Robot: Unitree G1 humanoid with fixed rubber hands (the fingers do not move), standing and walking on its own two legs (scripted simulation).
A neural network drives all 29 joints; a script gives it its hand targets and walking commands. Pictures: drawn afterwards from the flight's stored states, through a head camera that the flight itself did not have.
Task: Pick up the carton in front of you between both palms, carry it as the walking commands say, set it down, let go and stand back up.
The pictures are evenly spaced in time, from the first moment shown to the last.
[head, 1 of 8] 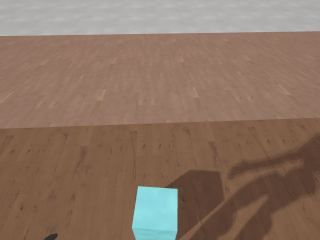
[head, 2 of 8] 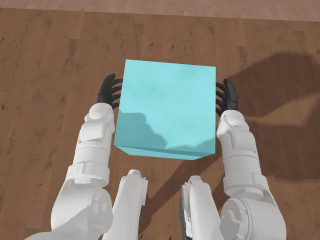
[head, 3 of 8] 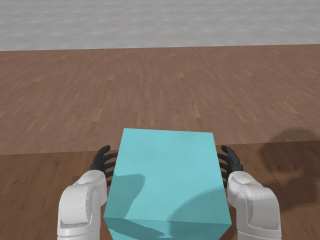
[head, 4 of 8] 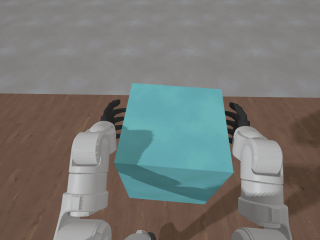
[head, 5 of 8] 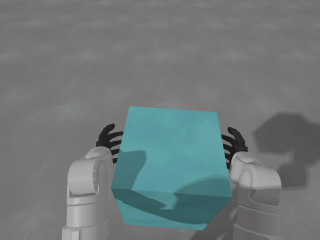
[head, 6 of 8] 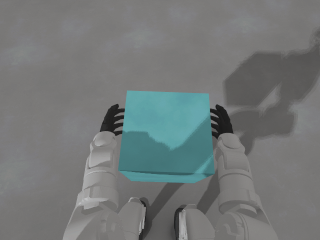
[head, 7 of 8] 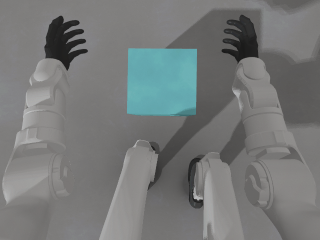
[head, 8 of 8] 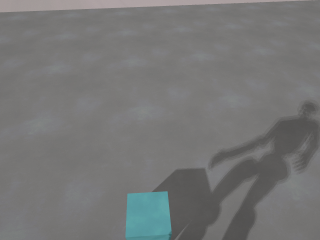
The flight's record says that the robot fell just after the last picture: no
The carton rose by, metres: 0.69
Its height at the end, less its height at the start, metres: -0.48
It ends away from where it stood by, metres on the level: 5.54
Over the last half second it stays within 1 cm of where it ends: yes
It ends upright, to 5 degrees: yes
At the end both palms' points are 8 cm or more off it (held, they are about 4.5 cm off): yes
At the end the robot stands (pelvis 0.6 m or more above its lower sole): yes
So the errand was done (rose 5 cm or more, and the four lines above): yes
